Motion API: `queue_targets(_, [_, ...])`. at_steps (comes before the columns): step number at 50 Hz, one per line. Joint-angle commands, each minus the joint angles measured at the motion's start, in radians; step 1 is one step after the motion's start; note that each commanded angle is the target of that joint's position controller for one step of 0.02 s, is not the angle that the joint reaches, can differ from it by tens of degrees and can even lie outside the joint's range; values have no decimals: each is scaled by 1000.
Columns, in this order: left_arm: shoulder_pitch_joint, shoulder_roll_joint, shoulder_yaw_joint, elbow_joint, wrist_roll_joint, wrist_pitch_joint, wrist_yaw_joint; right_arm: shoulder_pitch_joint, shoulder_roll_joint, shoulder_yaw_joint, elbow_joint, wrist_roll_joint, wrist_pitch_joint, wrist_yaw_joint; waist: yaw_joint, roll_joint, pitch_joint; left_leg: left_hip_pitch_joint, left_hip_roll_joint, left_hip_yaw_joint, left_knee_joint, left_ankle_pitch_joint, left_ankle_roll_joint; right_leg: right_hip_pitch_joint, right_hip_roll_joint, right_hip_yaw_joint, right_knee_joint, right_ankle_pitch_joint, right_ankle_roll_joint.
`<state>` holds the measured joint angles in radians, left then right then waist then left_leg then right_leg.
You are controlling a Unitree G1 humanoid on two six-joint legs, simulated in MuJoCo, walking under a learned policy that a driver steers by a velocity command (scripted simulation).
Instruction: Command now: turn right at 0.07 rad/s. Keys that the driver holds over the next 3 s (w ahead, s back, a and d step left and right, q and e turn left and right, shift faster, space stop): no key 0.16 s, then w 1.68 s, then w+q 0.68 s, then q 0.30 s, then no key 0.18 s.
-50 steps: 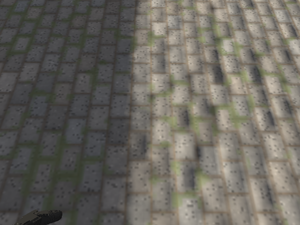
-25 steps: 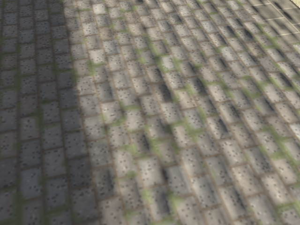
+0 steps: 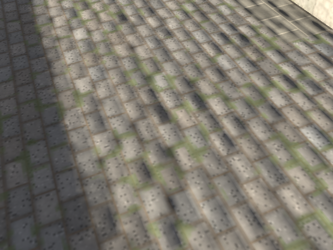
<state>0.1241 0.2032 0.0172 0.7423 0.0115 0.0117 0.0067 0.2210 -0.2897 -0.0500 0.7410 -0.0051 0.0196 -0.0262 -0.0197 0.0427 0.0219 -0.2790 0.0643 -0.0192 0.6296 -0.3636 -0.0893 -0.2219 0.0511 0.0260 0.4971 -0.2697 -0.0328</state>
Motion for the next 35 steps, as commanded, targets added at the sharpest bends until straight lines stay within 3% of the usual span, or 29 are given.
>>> queue_targets(1, [-14, 127, 31, -23, -8, -14, 2, 21, -71, -10, -43, -12, -15, -1, -7, -114, -77, 141, 9, -12, -209, 312, 16, 20, -181, 166, -94, 307, -96])
queue_targets(2, [12, 125, 31, -6, 1, -18, 1, 19, -110, -14, -55, -16, -14, -3, 12, -69, -65, 169, 52, -52, -222, 436, 36, -4, -140, 147, -81, 172, -57])
queue_targets(3, [44, 133, 38, 1, 0, -16, 1, 12, -166, -31, -31, -6, -15, 1, 57, 40, -32, 97, 33, -23, -174, 318, 73, 2, -90, 97, -113, 92, -27])
queue_targets(4, [-1, 152, 38, 12, 3, -12, 4, 5, -112, -22, -39, -5, -20, 9, 11, 6, -15, 57, 17, -16, -194, 232, 87, 30, -80, 84, -86, 64, -7])
queue_targets(5, [-21, 147, 40, 15, -3, -10, 6, 4, -85, -13, -28, -13, -25, 11, 12, 5, -4, 47, 15, -19, -208, 207, 80, 27, -76, 77, -74, 59, -6])
queue_targets(8, [-16, 131, 41, 43, -5, 2, 16, 9, -72, -8, -11, -15, -40, 6, 13, 9, -12, 60, 6, -13, -213, 231, 62, 30, -79, 76, -68, 118, -11])
queue_targets(10, [8, 143, 48, 73, -12, 9, 20, 41, -74, -10, 8, -6, -38, -2, 13, -23, -22, 44, -28, 20, -192, -17, 76, 19, -56, 62, -71, -148, -26])
queue_targets(12, [23, 161, 58, 83, -23, 5, 20, 38, -78, -10, -2, 4, -41, -14, 21, -55, 59, -42, -39, 17, -164, -257, 107, -73, -71, 97, -93, -433, -60])
queue_targets(13, [34, 163, 59, 87, -27, -6, 19, 37, -72, -8, -10, 7, -51, -16, 25, -73, 91, -74, -37, 12, -145, -287, 118, -101, -93, 131, -110, -490, -77])
queue_targets(17, [101, 195, 68, 126, -35, -51, 3, 42, -31, -4, -24, 26, -104, 0, 32, -204, 80, -111, -69, 56, 15, -117, 136, -49, -240, 360, -222, -542, -165])
queue_targets(19, [47, 185, 62, 112, -38, -57, -3, 97, -32, -7, -8, 33, -120, 11, -10, -203, 86, 5, -68, 46, -45, -87, 175, -124, -235, 347, -216, -480, -162])
queue_targets(20, [-8, 168, 54, 92, -41, -61, -5, 159, -41, -11, 14, 30, -126, 16, -47, -165, 92, 105, -56, 14, -120, -90, 195, -202, -186, 268, -156, -406, -128])
queue_targets(21, [-61, 129, 41, 69, -42, -72, -6, 245, -82, -24, 40, 27, -134, 17, -80, -51, 88, 215, 20, -133, -217, -129, 231, -305, -99, 135, 22, -276, -66])
queue_targets(22, [-93, 101, 35, 38, -35, -96, -7, 344, -178, -53, 69, 30, -137, 25, -94, 184, 62, 369, 188, -443, -358, -81, 312, -456, 9, -24, 318, -146, 1])
queue_targets(23, [-122, 151, 45, 18, -31, -118, -7, 387, -185, -55, 73, 23, -136, 32, -115, 216, 74, 455, 325, -652, -417, 61, 394, -633, -10, 15, 518, -294, 11])
queue_targets(24, [-100, 165, 52, 22, -43, -126, -11, 359, -144, -42, 67, 9, -135, 31, -78, 110, 76, 490, 331, -621, -388, 127, 394, -709, -63, 55, 637, -285, -9])
queue_targets(25, [-76, 151, 47, 33, -53, -127, -18, 334, -119, -36, 55, 1, -131, 31, -59, 64, 62, 517, 303, -536, -384, 180, 371, -745, -95, 46, 679, -219, -28])
queue_targets(26, [-84, 145, 45, 34, -51, -126, -25, 312, -109, -31, 53, 4, -123, 31, -53, 35, 73, 512, 281, -449, -402, 254, 345, -763, -123, 31, 658, -161, -37])
queue_targets(27, [-102, 140, 45, 31, -45, -122, -32, 296, -87, -22, 53, 6, -113, 31, -47, 33, 79, 485, 254, -365, -425, 333, 315, -735, -145, 20, 599, -115, -38])
queue_targets(29, [-132, 96, 32, 22, -39, -117, -48, 288, -60, -12, 56, 10, -97, 24, -46, 61, 80, 399, 179, -224, -464, 418, 279, -622, -129, -33, 451, -15, -11])
queue_targets(32, [-202, 55, 12, -7, -31, -116, -66, 274, -103, -21, 55, 15, -91, 6, -47, 68, 78, 222, 107, -84, -508, 379, 259, -382, -72, -87, 191, 184, 27])
queue_targets(35, [-229, 112, 21, -34, -39, -110, -67, 272, -144, -37, 66, 25, -98, 3, -27, 102, 93, 203, 163, -94, -541, 350, 255, -273, -63, -60, 87, 266, 16])
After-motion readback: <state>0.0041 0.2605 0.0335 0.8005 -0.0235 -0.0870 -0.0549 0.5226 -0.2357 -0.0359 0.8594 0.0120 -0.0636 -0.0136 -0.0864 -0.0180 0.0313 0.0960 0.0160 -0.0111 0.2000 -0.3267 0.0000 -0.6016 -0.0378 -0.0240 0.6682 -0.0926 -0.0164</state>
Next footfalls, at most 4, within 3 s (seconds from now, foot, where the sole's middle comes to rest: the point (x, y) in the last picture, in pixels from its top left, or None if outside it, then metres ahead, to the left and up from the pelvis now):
0.02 left None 0.03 0.15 -0.77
0.80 right None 0.37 -0.11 -0.77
1.34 left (145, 211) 0.67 0.14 -0.77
1.88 right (194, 152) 0.98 -0.10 -0.77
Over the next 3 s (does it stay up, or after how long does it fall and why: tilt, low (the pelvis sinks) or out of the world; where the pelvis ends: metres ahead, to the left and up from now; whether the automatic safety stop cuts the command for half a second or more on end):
stays up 1.34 0.11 -0.01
